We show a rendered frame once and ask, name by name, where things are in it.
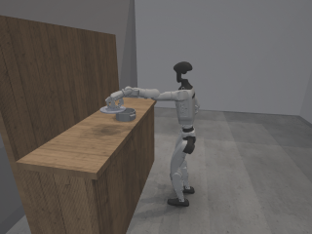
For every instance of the robot left hand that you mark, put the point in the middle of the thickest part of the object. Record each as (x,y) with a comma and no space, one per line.
(113,97)

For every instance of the left robot thigh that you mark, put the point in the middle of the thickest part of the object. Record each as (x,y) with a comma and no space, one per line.
(184,147)

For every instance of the lid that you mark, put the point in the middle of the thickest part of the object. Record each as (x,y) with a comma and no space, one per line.
(107,110)

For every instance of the pot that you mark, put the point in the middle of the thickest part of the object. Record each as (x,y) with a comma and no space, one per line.
(126,116)

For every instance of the robot left upper arm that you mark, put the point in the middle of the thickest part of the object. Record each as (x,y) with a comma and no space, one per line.
(179,95)

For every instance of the robot head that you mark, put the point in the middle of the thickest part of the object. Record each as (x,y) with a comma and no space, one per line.
(182,68)

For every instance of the left robot forearm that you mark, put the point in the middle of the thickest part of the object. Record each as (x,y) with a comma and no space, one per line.
(141,93)

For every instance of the table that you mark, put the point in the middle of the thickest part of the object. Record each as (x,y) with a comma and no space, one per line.
(77,170)

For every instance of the robot right upper arm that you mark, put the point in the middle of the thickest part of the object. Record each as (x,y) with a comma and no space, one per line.
(197,103)

